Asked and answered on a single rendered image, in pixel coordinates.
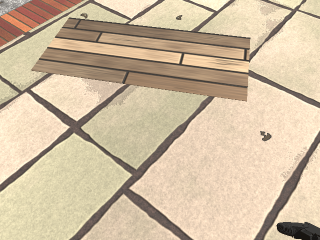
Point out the right robot hand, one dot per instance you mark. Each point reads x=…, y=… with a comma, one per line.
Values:
x=303, y=231

